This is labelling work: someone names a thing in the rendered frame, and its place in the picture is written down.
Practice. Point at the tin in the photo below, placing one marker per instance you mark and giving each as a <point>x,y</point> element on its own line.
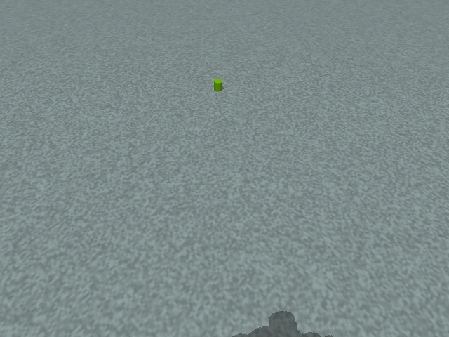
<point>218,85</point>

